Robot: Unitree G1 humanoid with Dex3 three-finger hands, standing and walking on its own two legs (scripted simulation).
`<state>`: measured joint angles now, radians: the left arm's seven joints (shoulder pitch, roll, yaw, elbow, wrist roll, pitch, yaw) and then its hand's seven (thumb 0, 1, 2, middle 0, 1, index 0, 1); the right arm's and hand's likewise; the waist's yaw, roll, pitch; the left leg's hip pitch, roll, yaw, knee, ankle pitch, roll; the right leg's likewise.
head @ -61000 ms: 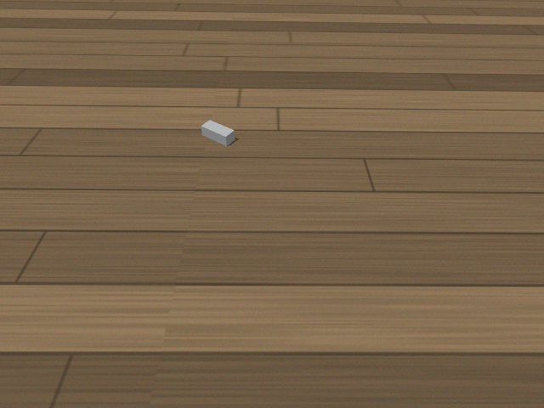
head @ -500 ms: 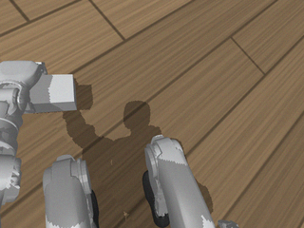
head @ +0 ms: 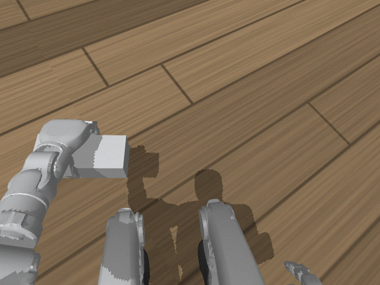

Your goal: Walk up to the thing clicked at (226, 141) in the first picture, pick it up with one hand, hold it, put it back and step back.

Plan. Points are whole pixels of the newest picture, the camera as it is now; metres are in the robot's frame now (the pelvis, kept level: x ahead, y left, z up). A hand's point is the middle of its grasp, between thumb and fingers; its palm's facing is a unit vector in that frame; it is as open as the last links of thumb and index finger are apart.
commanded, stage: lift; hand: left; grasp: from above
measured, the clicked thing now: (84, 156) +0.44 +0.21 -0.13
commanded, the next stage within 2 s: hold in 0.92 s
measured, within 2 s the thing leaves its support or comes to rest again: neither
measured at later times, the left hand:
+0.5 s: hand (29, 147) +0.37 +0.21 +0.10, palm faces -0.48 -0.02 -0.88, open 11.1 cm
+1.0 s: hand out of the picture +0.38 +0.22 +0.17, palm faces -0.48 -0.03 -0.88, open 11.0 cm
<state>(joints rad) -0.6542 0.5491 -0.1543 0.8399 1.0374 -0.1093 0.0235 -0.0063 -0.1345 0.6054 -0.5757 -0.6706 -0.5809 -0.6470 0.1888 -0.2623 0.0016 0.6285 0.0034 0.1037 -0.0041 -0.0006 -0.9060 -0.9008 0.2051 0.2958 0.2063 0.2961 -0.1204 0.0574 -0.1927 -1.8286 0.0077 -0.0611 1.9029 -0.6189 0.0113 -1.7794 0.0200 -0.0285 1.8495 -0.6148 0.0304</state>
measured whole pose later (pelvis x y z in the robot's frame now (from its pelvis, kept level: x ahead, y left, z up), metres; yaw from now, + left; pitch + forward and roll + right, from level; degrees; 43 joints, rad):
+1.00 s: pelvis +0.07 +0.00 +0.24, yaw +2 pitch +10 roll -1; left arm -0.33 0.42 -0.20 0.79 1.02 -0.10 0.06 -0.01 -0.12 0.59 -0.59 -0.63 -0.60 -0.60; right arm 0.26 -0.24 -0.05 0.71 0.04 0.04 -0.06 0.00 -0.91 -0.90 0.20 0.30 0.21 0.30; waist -0.06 0.04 -0.09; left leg -0.67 0.02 0.00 0.88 -0.39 0.00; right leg -0.66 0.01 0.03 0.86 -0.38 0.02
